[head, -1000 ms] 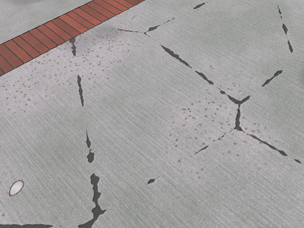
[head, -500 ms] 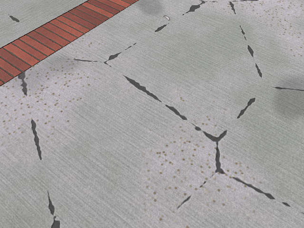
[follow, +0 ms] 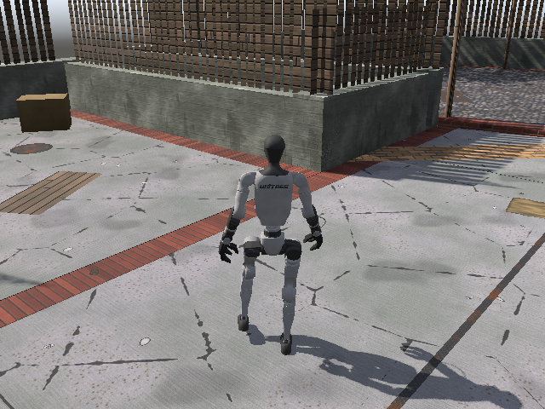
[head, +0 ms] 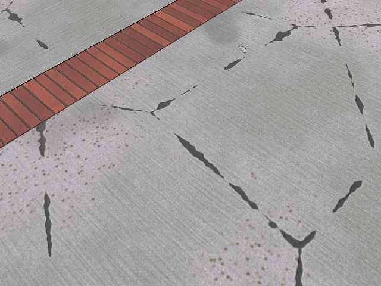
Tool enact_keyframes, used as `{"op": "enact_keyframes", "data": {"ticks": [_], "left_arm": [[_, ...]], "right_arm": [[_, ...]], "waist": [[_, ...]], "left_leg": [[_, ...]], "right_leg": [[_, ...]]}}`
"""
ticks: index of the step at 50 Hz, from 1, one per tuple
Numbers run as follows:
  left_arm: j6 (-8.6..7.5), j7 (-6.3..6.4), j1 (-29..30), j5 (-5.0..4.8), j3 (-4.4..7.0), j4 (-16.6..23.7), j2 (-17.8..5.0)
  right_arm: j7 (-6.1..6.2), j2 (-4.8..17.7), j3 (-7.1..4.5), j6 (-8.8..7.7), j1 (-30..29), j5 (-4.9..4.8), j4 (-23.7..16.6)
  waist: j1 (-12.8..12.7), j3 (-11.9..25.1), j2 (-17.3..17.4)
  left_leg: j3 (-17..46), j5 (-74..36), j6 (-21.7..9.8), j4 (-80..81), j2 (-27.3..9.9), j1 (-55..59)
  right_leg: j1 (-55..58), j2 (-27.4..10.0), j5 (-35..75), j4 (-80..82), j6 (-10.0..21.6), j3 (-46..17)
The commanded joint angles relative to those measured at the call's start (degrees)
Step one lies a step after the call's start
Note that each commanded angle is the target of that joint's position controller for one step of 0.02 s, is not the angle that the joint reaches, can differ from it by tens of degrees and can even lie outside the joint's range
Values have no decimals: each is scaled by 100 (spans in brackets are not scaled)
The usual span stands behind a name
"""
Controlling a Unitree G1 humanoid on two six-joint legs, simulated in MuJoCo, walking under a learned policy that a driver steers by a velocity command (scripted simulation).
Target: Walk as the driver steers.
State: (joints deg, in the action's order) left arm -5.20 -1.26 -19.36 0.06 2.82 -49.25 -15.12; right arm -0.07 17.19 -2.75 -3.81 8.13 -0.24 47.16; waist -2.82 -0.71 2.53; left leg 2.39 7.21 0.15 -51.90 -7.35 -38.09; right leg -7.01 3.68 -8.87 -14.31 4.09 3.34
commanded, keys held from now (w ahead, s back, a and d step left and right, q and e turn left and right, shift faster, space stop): w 0.18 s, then w+e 0.76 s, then w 0.06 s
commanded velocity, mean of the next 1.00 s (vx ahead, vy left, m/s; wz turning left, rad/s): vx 0.50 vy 0.00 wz -0.35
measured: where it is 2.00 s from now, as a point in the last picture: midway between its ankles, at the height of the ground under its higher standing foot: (258, 152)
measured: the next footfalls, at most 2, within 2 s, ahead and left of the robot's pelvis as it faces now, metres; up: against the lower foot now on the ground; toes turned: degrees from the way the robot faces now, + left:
left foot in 0.26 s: +0.32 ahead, +0.16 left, +0.00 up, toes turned +1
right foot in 0.80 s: +0.57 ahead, -0.12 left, +0.00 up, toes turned -20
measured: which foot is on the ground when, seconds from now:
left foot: up 0.00-0.24, down 0.26-0.80, up 0.82-1.00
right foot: down 0.00-0.26, up 0.28-0.78, down 0.80-1.00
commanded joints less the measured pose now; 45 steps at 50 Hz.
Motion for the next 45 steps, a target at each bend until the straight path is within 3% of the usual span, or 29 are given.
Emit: {"op": "enact_keyframes", "data": {"ticks": [1, 5, 8, 10, 11, 12, 13, 14, 15, 16, 17, 18, 20, 22, 24, 29, 34, 37, 38, 39, 40, 41, 42, 43, 44, 45], "left_arm": [[-68, 83, 219, -38, 209, 326, -930], [4, 109, -229, -95, 238, 85, -1029], [103, 141, -348, -121, 269, -50, -1066], [160, 167, -304, -135, 294, -84, -1116], [188, 176, -195, -141, 299, -73, -1156], [215, 183, -129, -121, 254, -48, -1062], [206, 190, -133, -16, 132, 107, -791], [91, 145, -901, -39, -70, 181, -56], [-4, 136, -606, -178, 55, 85, -624], [-44, 132, -104, -311, 168, 260, -959], [-40, 164, 167, -291, 170, 327, -928], [-2, 191, 294, -210, 201, 343, -874], [160, 187, 30, -203, 222, 277, -662], [292, 189, 63, -205, 208, 335, -470], [350, 192, 279, -166, 217, 457, -442], [279, 30, 1056, -129, 150, 732, -287], [281, -149, 1869, -128, 93, 1189, -244], [317, -217, 1666, -132, 201, 1326, -461], [337, -215, 1258, -143, 292, 1268, -616], [347, -182, 496, -160, 438, 1094, -855], [388, -78, -478, -161, 648, 837, -1253], [395, 14, -518, -193, 763, 782, -1911], [282, -32, -570, -124, 654, 1032, -1722], [196, -58, -426, -78, 532, 998, -1300], [141, -55, -145, -102, 475, 1010, -1096], [123, -50, 289, -102, 418, 1080, -915]], "right_arm": [[-34, 187, -19, -70, -280, 6, -340], [-129, 160, 20, -131, -1001, -53, -555], [-229, 255, 4, -178, -1244, -76, -709], [-261, 394, -49, -208, -1053, -66, -692], [-247, 518, -121, -226, -653, -54, -599], [-201, 765, -262, -236, 209, -38, -337], [-131, 1180, -395, -232, 1273, 47, -127], [-117, 1605, -497, -177, 1621, 67, -4], [-113, 1017, -345, -169, 1621, 13, -56], [-90, 768, -264, -183, 1239, 7, -90], [-80, 614, -218, -198, 835, 23, -135], [-91, 419, -172, -222, 525, 46, -134], [-103, 270, -149, -290, 252, 117, -97], [-91, 361, -190, -348, 194, 110, -10], [-43, 470, -234, -361, 244, 127, 73], [67, 657, -279, -275, 405, 100, 169], [97, 859, -359, -67, 895, -17, 338], [132, 1058, -422, 64, 760, -90, 288], [151, 1130, -445, 111, 689, -110, 257], [163, 1152, -445, 151, 575, -136, 224], [175, 1028, -389, 129, 563, -90, 165], [111, 163, -142, 6, 982, 158, -130], [25, 323, -96, -262, 729, -9, -287], [-47, 684, -193, -423, 99, -238, -454], [-52, 640, -161, -505, -21, -239, -495], [-9, 632, -181, -517, 6, -97, -408]], "waist": [[108, -130, -558], [-166, -296, -559], [-136, -350, -621], [41, -215, -713], [313, 11, -765], [732, 540, -675], [1117, 1427, -204], [754, 2191, 1308], [1013, 2156, 926], [973, 1268, 671], [794, 823, 336], [638, 453, 239], [341, 265, 411], [233, 62, 264], [232, -73, 116], [482, -274, -24], [760, -519, -91], [450, -208, 174], [184, 63, 277], [-271, 455, 234], [-736, 950, -91], [-160, 1235, -1637], [-277, 2210, -1365], [-462, 1573, -910], [-262, 1006, -613], [24, 631, -265]], "left_leg": [[-46, -1006, 56, 1002, 11, 57], [-189, -1326, 4, 1865, 214, 174], [-137, -854, -185, 2208, 281, 50], [-195, -435, -328, 2355, 402, 504], [-329, -307, -421, 2477, 571, 1147], [-415, -410, -571, 2554, 669, 2385], [492, -573, -906, 2272, -229, 4199], [3085, 555, -1751, 2745, -1614, 6219], [3656, 1347, -1675, 3288, -1614, 6032], [2780, 1311, -1389, 3436, -1443, 5322], [2116, 928, -1236, 3592, -1249, 4551], [1610, 541, -1153, 3811, -1049, 3884], [911, 99, -1068, 4175, -832, 3172], [402, -357, -1110, 4406, -821, 2891], [-11, -718, -1126, 4499, -798, 2924], [-934, -1074, -955, 4571, -601, 3198], [-1256, -1633, -883, 4222, -918, 4219], [-1487, -3879, -707, 3351, -982, 4578], [-1547, -4705, -648, 2693, -950, 4574], [-1659, -4901, -518, 1652, -799, 4288], [-1690, -3777, -268, 112, -567, 3190], [-1510, 1358, 94, -1955, 438, 595], [-8, 2788, 122, -2995, 1026, -394], [321, 2289, -33, -2975, 670, -979], [292, 1794, -156, -2496, 405, -912], [280, 1481, -140, -1942, 196, -530]], "right_leg": [[-127, -1404, 1113, 813, 807, -768], [313, -1534, 924, 704, 749, -685], [945, -1822, 1232, 382, 668, -781], [1137, -1900, 1878, 24, 564, -866], [1093, -1803, 2697, -445, 488, -829], [781, -1502, 3144, -1397, 343, -657], [-354, -1148, 1907, -3050, 137, -434], [-2733, -119, -1769, -5098, -260, -322], [-3339, -269, -2486, -5857, -231, -1131], [-3708, -540, -2037, -6012, -170, -1108], [-3567, -832, -1514, -5823, -174, -954], [-3369, -993, -1155, -5529, -200, -939], [-2780, -1187, -770, -5274, -228, -991], [-2833, -1241, -558, -5093, -285, -980], [-3132, -1251, -104, -4740, -354, -1030], [-3114, -1140, 1184, -3143, -353, -593], [-3427, -996, 836, -2335, -153, -178], [-2762, -581, 32, -2234, 137, 227], [-2201, -355, -243, -2249, 273, 368], [-1162, -106, -103, -1956, 460, 438], [536, -183, 144, -1657, 716, -61], [2408, -1632, -264, -1387, 1560, -2889], [3103, -2379, -1089, -369, 2256, -5273], [2804, -2230, -819, -170, 1886, -4551], [2029, -1977, -416, -216, 1649, -3732], [1168, -1726, 173, -193, 1451, -3138]]}}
